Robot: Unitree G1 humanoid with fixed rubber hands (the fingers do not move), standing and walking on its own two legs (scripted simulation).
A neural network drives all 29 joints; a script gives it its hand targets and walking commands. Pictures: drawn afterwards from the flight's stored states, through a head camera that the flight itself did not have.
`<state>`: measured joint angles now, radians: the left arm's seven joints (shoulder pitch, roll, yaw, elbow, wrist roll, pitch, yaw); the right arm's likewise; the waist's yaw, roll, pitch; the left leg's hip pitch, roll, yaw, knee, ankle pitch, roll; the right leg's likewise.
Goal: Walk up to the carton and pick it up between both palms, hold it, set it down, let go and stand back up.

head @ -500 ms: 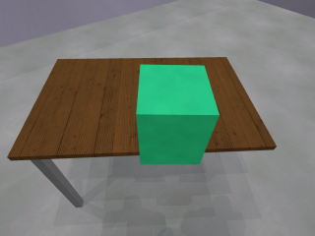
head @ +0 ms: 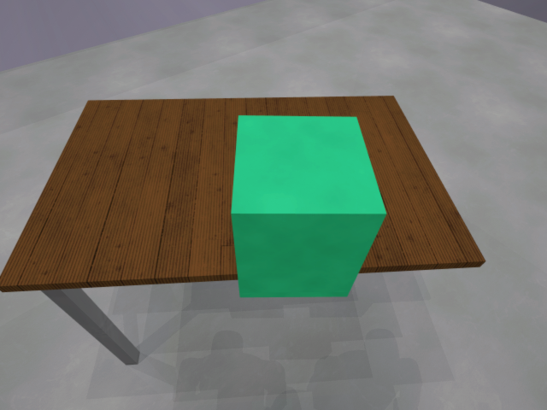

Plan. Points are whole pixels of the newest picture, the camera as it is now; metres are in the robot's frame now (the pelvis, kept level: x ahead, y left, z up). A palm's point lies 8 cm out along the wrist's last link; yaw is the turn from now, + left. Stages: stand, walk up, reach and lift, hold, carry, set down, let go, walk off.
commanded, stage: walk up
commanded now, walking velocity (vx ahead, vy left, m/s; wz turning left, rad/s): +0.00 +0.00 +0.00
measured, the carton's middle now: (295, 211) +0.43 -0.03 +0.02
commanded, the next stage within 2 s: stand in 0.88 s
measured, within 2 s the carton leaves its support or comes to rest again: neither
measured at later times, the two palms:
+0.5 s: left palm out of the picture +0.00 +0.27 -0.17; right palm out of the picture +0.03 -0.15 -0.15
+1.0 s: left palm out of the picture +0.06 +0.28 -0.16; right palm out of the picture +0.04 -0.14 -0.15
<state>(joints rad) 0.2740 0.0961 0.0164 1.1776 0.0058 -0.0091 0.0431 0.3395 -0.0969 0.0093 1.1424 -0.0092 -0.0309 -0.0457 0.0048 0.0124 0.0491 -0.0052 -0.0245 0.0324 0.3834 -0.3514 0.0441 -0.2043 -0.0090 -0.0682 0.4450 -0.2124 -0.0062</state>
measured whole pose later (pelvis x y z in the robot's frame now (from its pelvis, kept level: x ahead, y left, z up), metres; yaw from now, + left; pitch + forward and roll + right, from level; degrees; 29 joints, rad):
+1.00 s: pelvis +0.06 +0.07 +0.00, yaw +1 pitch -2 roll +0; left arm 0.24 0.12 0.01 1.16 0.00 0.01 0.05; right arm 0.33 -0.12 -0.01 1.12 -0.01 -0.02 -0.05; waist 0.00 -0.01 0.07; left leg -0.03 -0.04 0.09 0.42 -0.35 0.06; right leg -0.12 -0.09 -0.02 0.46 -0.30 0.07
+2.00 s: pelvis -0.03 -0.01 +0.00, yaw +4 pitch +4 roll +1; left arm -0.09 0.22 0.04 0.57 0.00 0.44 -0.06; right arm 0.07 -0.02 0.08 0.58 0.11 0.27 -0.19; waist -0.02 -0.03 0.03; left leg -0.31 0.04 -0.01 0.38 -0.14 -0.05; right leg -0.36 0.02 -0.03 0.40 -0.11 -0.04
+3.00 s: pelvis -0.05 +0.04 -0.01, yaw +2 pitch +2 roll +0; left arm -0.11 0.03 -0.12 0.54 -0.10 0.08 0.21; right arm -0.03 -0.26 -0.10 0.62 0.13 -0.03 0.14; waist 0.00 0.00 -0.05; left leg -0.34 -0.04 0.04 0.52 -0.22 0.04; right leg -0.35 0.02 0.07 0.55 -0.24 0.01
